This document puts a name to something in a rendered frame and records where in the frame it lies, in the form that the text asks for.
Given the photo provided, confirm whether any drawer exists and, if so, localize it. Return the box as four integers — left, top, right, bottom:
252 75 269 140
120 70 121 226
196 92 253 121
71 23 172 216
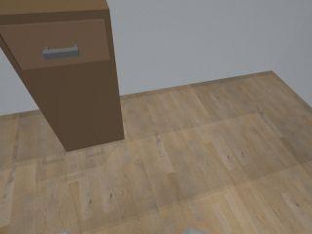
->
0 19 110 70

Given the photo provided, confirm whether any handle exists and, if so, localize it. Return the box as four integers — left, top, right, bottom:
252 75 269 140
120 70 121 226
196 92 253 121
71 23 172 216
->
43 43 80 60

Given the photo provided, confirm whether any cabinet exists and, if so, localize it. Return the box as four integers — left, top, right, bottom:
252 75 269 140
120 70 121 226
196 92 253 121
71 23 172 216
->
0 0 125 152

